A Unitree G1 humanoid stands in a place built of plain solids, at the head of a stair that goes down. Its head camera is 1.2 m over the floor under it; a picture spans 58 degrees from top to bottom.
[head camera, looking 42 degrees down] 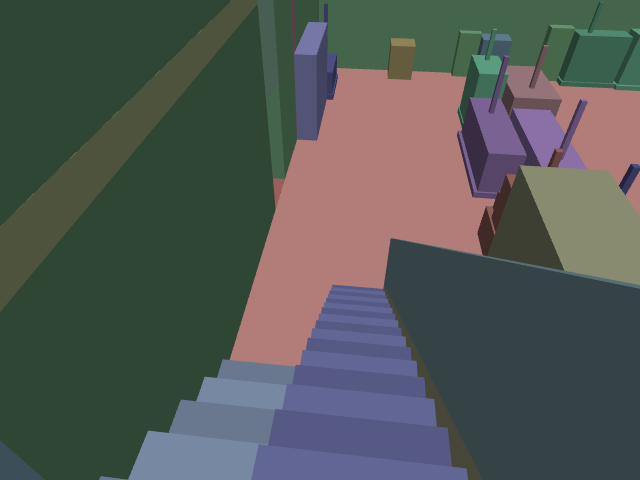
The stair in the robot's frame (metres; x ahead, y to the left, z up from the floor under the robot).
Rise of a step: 0.21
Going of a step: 0.24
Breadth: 0.75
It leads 6 degrees to the right of straight ahead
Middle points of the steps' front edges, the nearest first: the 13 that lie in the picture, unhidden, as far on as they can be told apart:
0.64 -0.15 -0.41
0.87 -0.17 -0.62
1.11 -0.20 -0.83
1.35 -0.23 -1.03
1.59 -0.25 -1.24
1.83 -0.28 -1.45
2.07 -0.31 -1.65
2.31 -0.34 -1.86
2.55 -0.36 -2.07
2.79 -0.39 -2.28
3.03 -0.42 -2.48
3.27 -0.44 -2.69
3.51 -0.47 -2.90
